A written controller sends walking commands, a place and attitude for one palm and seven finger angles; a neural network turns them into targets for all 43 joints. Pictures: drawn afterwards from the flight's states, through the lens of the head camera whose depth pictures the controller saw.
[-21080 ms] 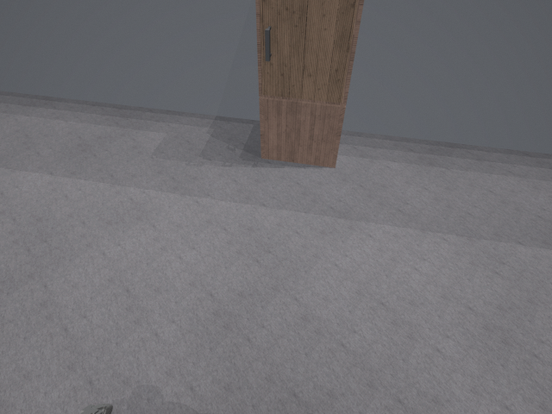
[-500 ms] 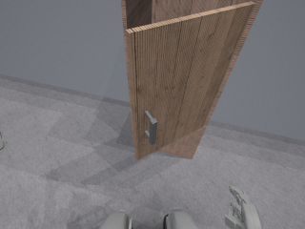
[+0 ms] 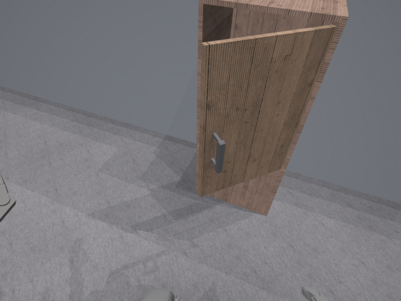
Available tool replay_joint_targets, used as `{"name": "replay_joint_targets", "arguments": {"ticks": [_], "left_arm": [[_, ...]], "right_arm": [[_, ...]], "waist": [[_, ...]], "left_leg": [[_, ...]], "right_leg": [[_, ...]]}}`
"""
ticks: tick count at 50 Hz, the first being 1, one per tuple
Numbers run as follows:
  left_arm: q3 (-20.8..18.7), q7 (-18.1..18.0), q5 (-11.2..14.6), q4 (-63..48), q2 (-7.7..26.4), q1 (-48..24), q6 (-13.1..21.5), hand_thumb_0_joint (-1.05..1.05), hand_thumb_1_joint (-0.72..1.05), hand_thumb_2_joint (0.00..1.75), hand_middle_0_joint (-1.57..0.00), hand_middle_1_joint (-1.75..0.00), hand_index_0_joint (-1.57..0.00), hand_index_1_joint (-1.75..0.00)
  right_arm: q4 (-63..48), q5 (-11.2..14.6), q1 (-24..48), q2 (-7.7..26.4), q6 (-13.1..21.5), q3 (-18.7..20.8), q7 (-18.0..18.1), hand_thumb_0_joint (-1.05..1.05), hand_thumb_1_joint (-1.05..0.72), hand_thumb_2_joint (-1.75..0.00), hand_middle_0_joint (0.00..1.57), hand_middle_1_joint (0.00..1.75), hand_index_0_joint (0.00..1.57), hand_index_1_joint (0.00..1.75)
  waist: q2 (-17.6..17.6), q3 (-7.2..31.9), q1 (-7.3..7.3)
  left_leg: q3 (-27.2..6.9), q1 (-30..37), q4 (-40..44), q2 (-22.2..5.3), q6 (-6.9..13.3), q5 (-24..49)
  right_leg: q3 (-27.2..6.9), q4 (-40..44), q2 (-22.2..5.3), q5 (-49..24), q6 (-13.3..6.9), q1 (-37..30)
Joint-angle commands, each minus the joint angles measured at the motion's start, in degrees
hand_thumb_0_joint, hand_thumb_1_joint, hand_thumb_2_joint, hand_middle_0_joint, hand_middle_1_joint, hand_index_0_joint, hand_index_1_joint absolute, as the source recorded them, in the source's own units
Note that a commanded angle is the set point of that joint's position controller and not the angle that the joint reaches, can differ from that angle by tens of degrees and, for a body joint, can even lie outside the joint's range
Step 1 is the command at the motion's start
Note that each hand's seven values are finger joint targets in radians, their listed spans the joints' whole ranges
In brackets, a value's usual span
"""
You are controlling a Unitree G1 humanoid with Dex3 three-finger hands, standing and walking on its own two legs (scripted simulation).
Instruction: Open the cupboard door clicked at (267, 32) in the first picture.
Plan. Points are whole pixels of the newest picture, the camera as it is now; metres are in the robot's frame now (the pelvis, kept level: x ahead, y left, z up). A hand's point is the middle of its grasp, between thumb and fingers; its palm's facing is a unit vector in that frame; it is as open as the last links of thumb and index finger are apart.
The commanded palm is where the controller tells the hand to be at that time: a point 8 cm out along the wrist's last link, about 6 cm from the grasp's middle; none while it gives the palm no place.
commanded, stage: stop stepping back and stand still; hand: left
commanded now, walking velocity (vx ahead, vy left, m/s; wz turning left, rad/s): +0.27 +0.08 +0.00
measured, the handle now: (217, 153) +0.57 +0.01 -0.07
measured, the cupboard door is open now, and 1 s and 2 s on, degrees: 45 45 45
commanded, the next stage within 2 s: let the arm hang, fingers relaxed in 0.96 s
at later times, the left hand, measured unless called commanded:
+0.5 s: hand (56, 203) +0.19 +0.23 +0.18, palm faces +0.40 -0.79 -0.46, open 7.4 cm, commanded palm +0.13 +0.27 +0.20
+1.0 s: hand (70, 187) +0.22 +0.23 +0.17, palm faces +0.30 -0.82 -0.49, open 7.4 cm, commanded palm +0.17 +0.28 +0.20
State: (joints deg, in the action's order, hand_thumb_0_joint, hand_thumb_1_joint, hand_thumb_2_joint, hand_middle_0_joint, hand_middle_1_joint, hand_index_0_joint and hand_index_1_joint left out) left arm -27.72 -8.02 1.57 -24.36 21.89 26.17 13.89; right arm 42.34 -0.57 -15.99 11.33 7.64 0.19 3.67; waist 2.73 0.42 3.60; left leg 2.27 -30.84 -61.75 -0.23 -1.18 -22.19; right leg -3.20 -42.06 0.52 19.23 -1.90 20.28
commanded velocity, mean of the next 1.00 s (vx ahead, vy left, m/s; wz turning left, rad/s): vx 0.06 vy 0.01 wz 0.00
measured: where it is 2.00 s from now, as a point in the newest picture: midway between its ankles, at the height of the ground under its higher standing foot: outside the picture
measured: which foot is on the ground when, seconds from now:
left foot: up 0.00-0.08, down 0.10-1.00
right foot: down 0.00-0.10, up 0.12-0.34, down 0.36-1.00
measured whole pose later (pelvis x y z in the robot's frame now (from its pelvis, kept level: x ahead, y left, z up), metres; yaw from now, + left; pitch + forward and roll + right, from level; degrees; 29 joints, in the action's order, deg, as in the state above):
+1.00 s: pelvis -0.01 +0.00 +0.02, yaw -8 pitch +1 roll +0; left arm -23.0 -8.5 1.8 -25.2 22.8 32.3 12.2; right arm 35.6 -0.5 -10.8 11.0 8.0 -1.0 4.0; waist -0.3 -0.8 0.1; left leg 4.3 -14.6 -27.5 -2.1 0.0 -13.5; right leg 1.7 -26.9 1.1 15.6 -1.4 12.0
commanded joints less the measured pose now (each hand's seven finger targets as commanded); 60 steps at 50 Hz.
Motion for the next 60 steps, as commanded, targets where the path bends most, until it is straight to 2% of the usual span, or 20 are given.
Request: {"name": "replay_joint_targets", "arguments": {"ticks": [1, 3, 4, 5, 6, 9, 13, 16, 17, 19, 21, 24, 27, 30, 32, 40, 52, 53, 56, 60], "left_arm": [[0.66, -2.01, -1.73, -8.79, 10.46, -12.95, 1.27, 0.0, 0.9, 0.9, -0.2, -0.3, -0.2, -0.3], [0.91, -2.16, -1.98, -13.3, 10.47, -13.29, 1.87, 0.0, 0.9, 0.9, -0.2, -0.3, -0.2, -0.3], [0.26, -2.45, -1.8, -16.08, 10.44, -13.05, 2.66, 0.0, 0.9, 0.9, -0.2, -0.3, -0.2, -0.3], [-1.67, -2.97, -1.99, -17.97, 11.85, -11.75, 3.27, 0.0, 0.9, 0.9, -0.2, -0.3, -0.2, -0.3], [-5.58, -2.64, -1.43, -16.52, 16.93, -7.8, 4.08, 0.0, 0.9, 0.9, -0.2, -0.3, -0.2, -0.3], [-3.04, -2.07, -1.41, -15.88, 10.79, -0.17, 2.42, 0.0, 0.9, 0.9, -0.2, -0.3, -0.2, -0.3], [-3.36, -2.55, -1.27, -13.13, 11.13, 0.55, 2.27, 0.0, 0.9, 0.9, -0.2, -0.3, -0.2, -0.3], [-3.77, -2.89, -1.16, -7.99, 12.06, 0.7, 0.97, 0.0, 0.9, 0.9, -0.2, -0.3, -0.2, -0.3], [-2.87, -2.87, -1.06, -7.9, 11.42, 0.55, 0.8, 0.0, 0.9, 0.9, -0.2, -0.3, -0.2, -0.3], [-7.63, -3.34, -0.57, -10.99, 18.34, -2.28, 2.14, 0.0, 0.9, 0.9, -0.2, -0.3, -0.2, -0.3], [-5.28, -2.75, -0.6, -11.64, 14.59, -2.8, 1.96, 0.0, 0.9, 0.9, -0.2, -0.3, -0.2, -0.3], [-5.03, -2.81, -0.5, -14.17, 12.67, 1.37, 2.91, 0.0, 0.9, 0.9, -0.2, -0.3, -0.2, -0.3], [-5.08, -3.34, -0.21, -15.68, 12.8, 1.71, 3.47, 0.0, 0.9, 0.9, -0.2, -0.3, -0.2, -0.3], [-6.18, -3.18, -0.01, -16.28, 13.35, 2.76, 4.08, 0.0, 0.9, 0.9, -0.2, -0.3, -0.2, -0.3], [-6.36, -2.59, -0.19, -12.81, 12.58, 4.51, 3.83, 0.0, 0.9, 0.9, -0.2, -0.3, -0.2, -0.3], [-3.91, -2.01, 0.24, -12.07, 11.48, 5.72, 2.87, 0.0, 0.9, 0.9, -0.2, -0.3, -0.2, -0.3], [-3.06, -1.84, 0.7, -11.95, 11.42, 3.57, 1.13, 0.0, 0.9, 0.9, -0.2, -0.3, -0.2, -0.3], [22.35, 6.51, -4.32, 32.2, 1.18, -0.96, -8.19, 0.0, 0.9, 0.9, -0.2, -0.3, -0.2, -0.3], [21.87, 8.02, -3.75, 39.08, -0.12, -4.36, -12.89, 0.0, 0.9, 0.9, -0.2, -0.3, -0.2, -0.3], [23.06, 8.05, -3.67, 53.82, 3.46, -11.04, -12.57, 0.0, 0.9, 0.9, -0.2, -0.3, -0.2, -0.3]], "right_arm": [[-10.57, -0.34, 6.86, 6.19, 6.6, 1.28, 2.28, 0.0, -0.9, -0.9, 0.2, 0.3, 0.2, 0.3], [-11.88, -0.66, 4.21, 7.87, 7.47, 1.85, 2.32, 0.0, -0.9, -0.9, 0.2, 0.3, 0.2, 0.3], [-13.29, -0.31, 4.22, 9.44, 7.55, 2.34, 2.32, 0.0, -0.9, -0.9, 0.2, 0.3, 0.2, 0.3], [-14.33, 0.42, 4.21, 8.79, 7.62, 2.61, 2.02, 0.0, -0.9, -0.9, 0.2, 0.3, 0.2, 0.3], [-12.15, -0.03, 3.71, 7.65, 7.17, 2.64, 1.5, 0.0, -0.9, -0.9, 0.2, 0.3, 0.2, 0.3], [-11.99, 0.64, 6.18, 6.98, 7.58, 2.56, 0.01, 0.0, -0.9, -0.9, 0.2, 0.3, 0.2, 0.3], [-12.68, 0.06, 6.77, 7.63, 6.7, 2.14, 1.12, 0.0, -0.9, -0.9, 0.2, 0.3, 0.2, 0.3], [-13.01, -0.25, 7.14, 7.79, 4.65, 1.96, 1.8, 0.0, -0.9, -0.9, 0.2, 0.3, 0.2, 0.3], [-13.58, -0.22, 7.48, 7.59, 3.95, 2.1, 1.67, 0.0, -0.9, -0.9, 0.2, 0.3, 0.2, 0.3], [-13.83, -0.27, 7.02, 7.07, 3.83, 2.17, 0.96, 0.0, -0.9, -0.9, 0.2, 0.3, 0.2, 0.3], [-12.25, 0.7, 6.23, 7.17, 3.31, 3.12, -0.15, 0.0, -0.9, -0.9, 0.2, 0.3, 0.2, 0.3], [-12.77, 0.49, 8.3, 5.5, 3.06, 1.67, 0.01, 0.0, -0.9, -0.9, 0.2, 0.3, 0.2, 0.3], [-12.38, -0.05, 7.92, 5.82, 3.55, 1.76, 1.08, 0.0, -0.9, -0.9, 0.2, 0.3, 0.2, 0.3], [-14.15, 0.3, 8.18, 8.47, 4.12, 3.0, 1.35, 0.0, -0.9, -0.9, 0.2, 0.3, 0.2, 0.3], [-13.91, 0.37, 7.89, 7.22, 3.97, 2.15, 1.37, 0.0, -0.9, -0.9, 0.2, 0.3, 0.2, 0.3], [-13.96, 0.51, 7.5, 7.53, 4.46, 2.4, 0.76, 0.0, -0.9, -0.9, 0.2, 0.3, 0.2, 0.3], [-15.13, 0.23, 9.15, 7.1, 2.86, 1.77, 1.62, 0.0, -0.9, -0.9, 0.2, 0.3, 0.2, 0.3], [-0.86, 0.83, 12.67, 17.21, 3.62, 4.65, -3.73, 0.0, -0.9, -0.9, 0.2, 0.3, 0.2, 0.3], [-0.45, -0.06, 8.18, 13.73, -2.47, 3.33, -3.72, 0.0, -0.9, -0.9, 0.2, 0.3, 0.2, 0.3], [2.81, -0.89, 9.15, 14.32, -4.77, 2.36, -3.81, 0.0, -0.9, -0.9, 0.2, 0.3, 0.2, 0.3]], "waist": [[6.61, -1.06, -4.23], [-3.99, 2.33, -4.75], [-16.35, 3.06, -4.36], [-18.83, 4.93, -3.67], [-20.24, 6.41, -4.42], [-11.66, -2.52, -4.58], [-17.02, -2.81, -4.73], [-11.87, -1.77, -4.23], [-6.11, -2.24, -4.27], [10.48, 0.73, -3.85], [4.8, 6.07, -3.89], [2.94, 3.42, -4.18], [-1.36, 3.13, -4.78], [-9.95, 1.83, -3.3], [-12.53, -0.22, -3.68], [-4.67, 7.56, -4.04], [-6.2, 5.57, -3.83], [-7.09, 1.03, -6.3], [-2.08, 5.21, -3.78], [7.71, 4.57, -4.06]], "left_leg": [[2.08, 18.64, 29.76, 1.0, 3.64, -4.5], [-2.02, 25.1, 43.86, -2.92, 6.03, -6.41], [-13.23, 29.97, 46.83, -11.61, 8.63, -3.46], [-16.99, 32.49, 46.54, -18.08, 10.06, 7.56], [-21.19, 29.07, 49.83, -21.93, 12.66, -3.01], [-13.0, 16.3, 49.75, -18.81, 12.53, -1.31], [-5.1, 8.3, 50.57, -15.18, 8.79, -10.39], [-0.64, 2.43, 41.26, -10.82, 5.81, -15.33], [1.71, 0.26, 30.99, -6.84, 4.3, -11.96], [1.98, -4.18, 6.6, -1.27, 1.87, -6.16], [-3.33, -3.94, -0.58, -2.65, 1.33, -5.63], [-1.54, 6.34, 15.69, -3.61, 1.71, -0.8], [1.66, 18.02, 32.89, -0.82, 2.0, 8.39], [-8.72, 16.35, 39.18, -7.79, 4.71, 11.92], [-8.78, 12.92, 42.06, -7.8, 4.49, 8.59], [-2.1, 18.41, 35.13, -4.78, 2.07, 22.2], [-1.6, 20.8, 38.63, -4.3, 1.74, 22.07], [-4.2, 14.53, 30.78, -6.1, 2.74, 29.9], [-7.42, 13.09, 35.44, -8.72, 4.71, 26.76], [-6.38, 15.77, 34.19, -5.27, 3.77, 21.32]], "right_leg": [[-16.2, 25.5, -10.22, 13.72, -2.65, 6.07], [-11.3, 13.56, -4.85, 10.56, -0.79, 4.37], [-4.58, 0.55, 0.19, 3.86, 0.81, 10.56], [3.49, -10.1, 0.97, 5.85, 2.27, 15.65], [2.9, -19.64, 0.22, 9.92, 3.05, 17.13], [3.29, -16.45, -3.72, 2.6, 2.65, 12.89], [10.37, -1.48, -0.73, 3.43, 2.62, -2.01], [10.52, 12.63, 0.41, 3.78, 0.97, -14.36], [1.62, 17.98, -3.07, 5.3, -1.86, -14.5], [-25.26, 27.13, -20.95, -5.16, -10.62, -12.93], [-24.08, 25.1, -21.01, -4.84, -11.11, -15.16], [-9.64, 21.3, -16.31, -18.42, -7.81, -8.87], [-4.58, 20.1, -11.88, -6.54, -3.19, -4.64], [-1.82, 14.23, -4.07, -3.68, 0.98, -5.28], [0.3, 13.4, -2.08, -3.17, 1.45, -5.84], [-2.5, 16.94, -4.65, -22.38, 0.81, -11.22], [-0.64, 20.42, -2.9, -20.49, 1.65, -10.01], [2.56, 12.28, -7.05, -25.98, 0.57, -4.53], [2.51, 10.48, -4.04, -11.79, 0.11, -5.8], [-1.73, 16.04, -7.27, -14.77, -1.18, -6.6]]}}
